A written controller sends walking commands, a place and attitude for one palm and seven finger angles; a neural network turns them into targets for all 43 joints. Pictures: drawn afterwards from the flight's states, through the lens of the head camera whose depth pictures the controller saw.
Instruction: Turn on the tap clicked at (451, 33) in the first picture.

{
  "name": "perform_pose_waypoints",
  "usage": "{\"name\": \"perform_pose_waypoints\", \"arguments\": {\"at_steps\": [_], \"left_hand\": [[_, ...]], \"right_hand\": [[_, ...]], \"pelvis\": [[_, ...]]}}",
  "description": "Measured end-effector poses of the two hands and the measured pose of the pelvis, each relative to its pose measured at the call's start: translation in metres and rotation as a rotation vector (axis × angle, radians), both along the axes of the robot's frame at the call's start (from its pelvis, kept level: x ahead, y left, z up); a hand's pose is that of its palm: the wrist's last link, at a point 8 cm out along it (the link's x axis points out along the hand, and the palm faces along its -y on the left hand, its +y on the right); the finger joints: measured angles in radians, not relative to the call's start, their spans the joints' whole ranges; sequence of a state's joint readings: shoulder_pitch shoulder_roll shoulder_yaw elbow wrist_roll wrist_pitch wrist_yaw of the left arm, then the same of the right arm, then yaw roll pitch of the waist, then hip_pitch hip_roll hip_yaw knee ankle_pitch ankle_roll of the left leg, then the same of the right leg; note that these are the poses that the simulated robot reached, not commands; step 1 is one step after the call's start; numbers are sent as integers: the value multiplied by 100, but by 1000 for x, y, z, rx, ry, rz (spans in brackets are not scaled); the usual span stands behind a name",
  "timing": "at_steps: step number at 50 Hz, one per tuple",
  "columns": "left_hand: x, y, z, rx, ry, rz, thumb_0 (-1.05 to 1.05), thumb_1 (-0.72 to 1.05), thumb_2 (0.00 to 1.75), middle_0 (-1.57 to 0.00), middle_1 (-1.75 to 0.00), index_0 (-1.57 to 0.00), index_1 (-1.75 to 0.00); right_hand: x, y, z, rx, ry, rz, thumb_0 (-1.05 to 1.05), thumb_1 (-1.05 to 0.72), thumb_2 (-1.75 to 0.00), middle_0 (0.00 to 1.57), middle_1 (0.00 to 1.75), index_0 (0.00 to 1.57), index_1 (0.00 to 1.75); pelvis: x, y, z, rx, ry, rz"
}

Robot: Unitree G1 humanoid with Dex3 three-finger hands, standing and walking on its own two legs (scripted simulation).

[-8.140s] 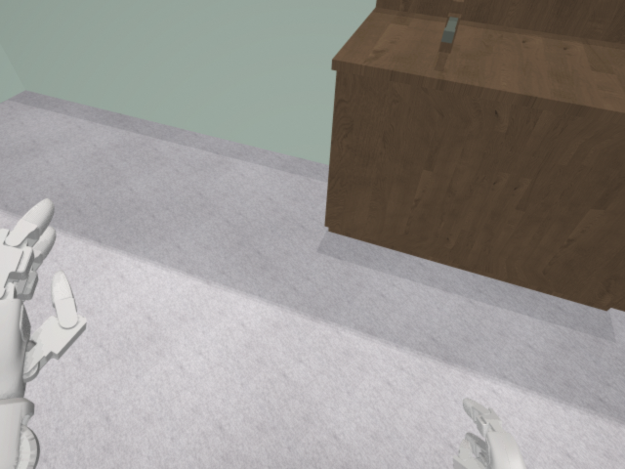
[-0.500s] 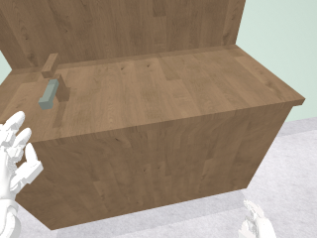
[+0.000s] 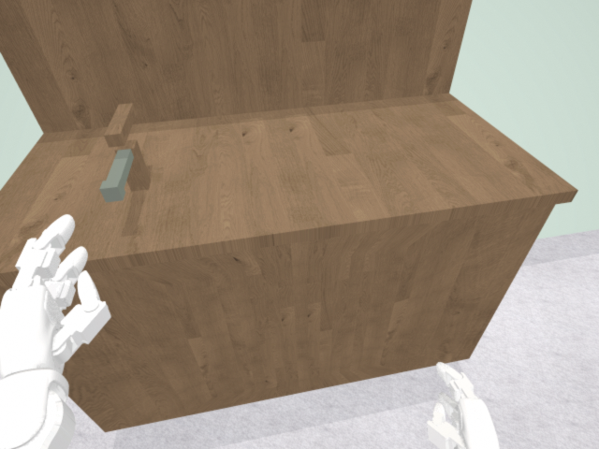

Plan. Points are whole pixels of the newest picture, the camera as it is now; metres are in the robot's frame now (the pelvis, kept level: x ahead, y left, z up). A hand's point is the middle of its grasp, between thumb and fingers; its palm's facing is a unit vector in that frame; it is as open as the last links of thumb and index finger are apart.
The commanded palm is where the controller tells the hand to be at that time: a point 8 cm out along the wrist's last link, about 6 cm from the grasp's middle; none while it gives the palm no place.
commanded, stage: turn the palm inward beside the body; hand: left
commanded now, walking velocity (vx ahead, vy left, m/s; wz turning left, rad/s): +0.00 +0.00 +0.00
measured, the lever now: (112, 190) +0.44 +0.39 +0.13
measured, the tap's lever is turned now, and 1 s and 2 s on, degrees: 0 0 0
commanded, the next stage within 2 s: reach beside the lever's end, fingers flat in 0.76 s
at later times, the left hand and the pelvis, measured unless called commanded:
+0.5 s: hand (106, 312) +0.18 +0.23 +0.17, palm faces +0.50 -0.86 -0.09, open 7.4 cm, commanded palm +0.13 +0.27 +0.18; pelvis +0.00 +0.00 +0.00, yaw +0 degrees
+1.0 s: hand (118, 303) +0.20 +0.23 +0.17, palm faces +0.51 -0.85 -0.11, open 7.4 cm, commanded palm +0.15 +0.27 +0.17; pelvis +0.01 -0.02 +0.00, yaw +0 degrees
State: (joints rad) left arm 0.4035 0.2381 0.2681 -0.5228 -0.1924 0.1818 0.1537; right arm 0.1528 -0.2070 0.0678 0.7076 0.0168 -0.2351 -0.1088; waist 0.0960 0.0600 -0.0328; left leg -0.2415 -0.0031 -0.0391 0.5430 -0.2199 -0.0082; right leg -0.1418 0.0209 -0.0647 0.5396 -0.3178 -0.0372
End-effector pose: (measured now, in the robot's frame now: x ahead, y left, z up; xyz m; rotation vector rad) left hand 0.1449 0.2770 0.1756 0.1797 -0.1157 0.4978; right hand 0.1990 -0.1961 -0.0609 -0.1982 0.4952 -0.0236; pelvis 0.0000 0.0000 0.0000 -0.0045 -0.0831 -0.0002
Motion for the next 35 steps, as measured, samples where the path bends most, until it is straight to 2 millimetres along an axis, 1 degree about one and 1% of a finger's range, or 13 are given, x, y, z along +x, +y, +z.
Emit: {"name": "perform_pose_waypoints", "arguments": {"at_steps": [14, 24, 35], "left_hand": [[-9, -4, 0, -51, 10, 11, 2, 89, 90, -20, -31, -20, -30], [-6, -8, 1, -76, 23, 18, 2, 89, 90, -20, -30, -20, -30], [-2, -15, 2, -71, 29, 18, 2, 89, 90, -20, -30, -20, -30]], "right_hand": [[8, 2, 8, -3, -33, 12, 2, -90, -90, 20, 30, 20, 30], [15, 2, 11, 8, -45, 17, 2, -90, -90, 20, 30, 20, 30], [17, -6, 9, 12, -40, 12, 2, -90, -90, 20, 30, 20, 30]], "pelvis": [[0, 1, 2, -2, -17, 7], [2, -3, 3, 0, -23, 9], [6, -9, 3, 3, -23, 8]]}}
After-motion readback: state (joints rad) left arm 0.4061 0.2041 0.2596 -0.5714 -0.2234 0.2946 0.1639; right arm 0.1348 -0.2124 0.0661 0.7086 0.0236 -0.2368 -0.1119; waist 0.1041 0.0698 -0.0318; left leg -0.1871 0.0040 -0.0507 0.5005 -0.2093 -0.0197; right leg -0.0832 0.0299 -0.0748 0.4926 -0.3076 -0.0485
